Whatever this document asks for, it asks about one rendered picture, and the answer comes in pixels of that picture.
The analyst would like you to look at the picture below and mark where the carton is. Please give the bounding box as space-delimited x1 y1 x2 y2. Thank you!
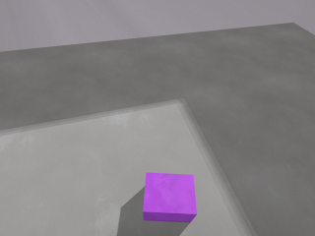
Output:
143 172 197 223

